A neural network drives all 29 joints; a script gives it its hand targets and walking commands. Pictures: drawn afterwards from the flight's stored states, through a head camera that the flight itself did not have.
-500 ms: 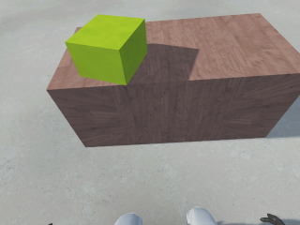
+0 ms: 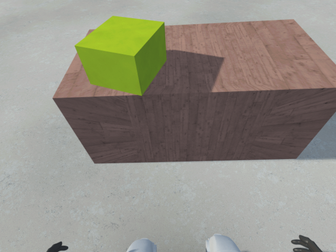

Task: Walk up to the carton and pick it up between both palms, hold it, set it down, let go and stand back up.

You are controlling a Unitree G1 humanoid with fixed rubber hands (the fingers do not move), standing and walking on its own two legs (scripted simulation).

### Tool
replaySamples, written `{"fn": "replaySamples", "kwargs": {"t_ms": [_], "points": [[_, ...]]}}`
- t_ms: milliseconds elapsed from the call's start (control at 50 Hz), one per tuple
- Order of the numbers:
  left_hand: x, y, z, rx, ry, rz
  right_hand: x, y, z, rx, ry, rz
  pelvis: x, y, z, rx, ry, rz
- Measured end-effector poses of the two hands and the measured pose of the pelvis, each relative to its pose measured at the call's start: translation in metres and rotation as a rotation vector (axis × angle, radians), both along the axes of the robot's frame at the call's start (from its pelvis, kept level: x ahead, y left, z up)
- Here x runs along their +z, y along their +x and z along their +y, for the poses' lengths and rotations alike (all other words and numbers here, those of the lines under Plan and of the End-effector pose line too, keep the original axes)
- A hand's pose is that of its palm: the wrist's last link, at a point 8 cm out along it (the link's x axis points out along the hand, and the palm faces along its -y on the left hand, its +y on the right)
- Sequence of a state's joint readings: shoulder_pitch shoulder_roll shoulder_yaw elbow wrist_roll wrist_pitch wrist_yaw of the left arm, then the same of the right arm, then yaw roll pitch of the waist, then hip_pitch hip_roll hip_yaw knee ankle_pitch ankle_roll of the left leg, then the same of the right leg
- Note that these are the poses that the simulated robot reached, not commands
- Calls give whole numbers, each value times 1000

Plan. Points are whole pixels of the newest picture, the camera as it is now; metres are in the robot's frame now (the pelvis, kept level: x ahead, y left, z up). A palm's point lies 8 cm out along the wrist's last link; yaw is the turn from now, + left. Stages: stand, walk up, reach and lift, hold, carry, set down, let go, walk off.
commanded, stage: walk up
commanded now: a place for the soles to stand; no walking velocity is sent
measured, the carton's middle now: (126, 53) +0.94 +0.21 -0.02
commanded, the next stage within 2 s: none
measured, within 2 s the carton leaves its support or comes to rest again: neither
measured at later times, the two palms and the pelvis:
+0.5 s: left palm out of the picture +0.08 +0.31 -0.06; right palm out of the picture +0.12 -0.31 -0.08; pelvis +0.01 +0.00 +0.01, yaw +2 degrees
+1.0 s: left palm (30, 232) +0.19 +0.37 -0.05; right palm (285, 222) +0.21 -0.27 -0.09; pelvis +0.12 +0.05 +0.00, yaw +2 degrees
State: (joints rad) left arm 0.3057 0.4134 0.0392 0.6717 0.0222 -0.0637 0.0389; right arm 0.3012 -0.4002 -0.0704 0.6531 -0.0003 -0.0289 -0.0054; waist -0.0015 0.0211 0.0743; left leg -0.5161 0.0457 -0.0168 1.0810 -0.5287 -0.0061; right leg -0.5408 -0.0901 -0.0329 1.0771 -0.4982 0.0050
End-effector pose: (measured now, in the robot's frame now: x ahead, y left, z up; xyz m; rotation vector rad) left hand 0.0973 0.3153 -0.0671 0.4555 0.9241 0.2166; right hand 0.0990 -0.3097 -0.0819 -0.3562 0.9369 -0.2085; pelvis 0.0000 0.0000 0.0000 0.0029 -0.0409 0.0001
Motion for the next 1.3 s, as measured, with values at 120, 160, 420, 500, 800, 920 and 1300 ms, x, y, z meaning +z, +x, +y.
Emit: {"fn": "replaySamples", "kwargs": {"t_ms": [120,160,420,500,800,920,1300], "points": [[0,0,-1,3,-2,-2,-1,-1,-1,3,3,5,0,-1,-1,4,-2,-2],[0,-2,-4,11,-3,-4,-1,2,-4,11,3,4,0,0,-5,11,-3,-3],[1,-3,-5,21,-7,-10,-1,10,-3,31,16,9,0,2,-7,20,-5,-1],[5,-19,-1,39,-7,12,5,26,2,50,36,10,6,13,-4,27,-2,-6],[7,44,64,11,13,55,7,69,55,14,30,-3,8,74,58,13,0,-5],[12,91,54,-37,24,19,0,80,46,-23,40,37,7,96,51,13,11,25],[2,136,128,52,48,57,-9,196,117,56,61,-15,-5,186,115,31,-7,-24]]}}
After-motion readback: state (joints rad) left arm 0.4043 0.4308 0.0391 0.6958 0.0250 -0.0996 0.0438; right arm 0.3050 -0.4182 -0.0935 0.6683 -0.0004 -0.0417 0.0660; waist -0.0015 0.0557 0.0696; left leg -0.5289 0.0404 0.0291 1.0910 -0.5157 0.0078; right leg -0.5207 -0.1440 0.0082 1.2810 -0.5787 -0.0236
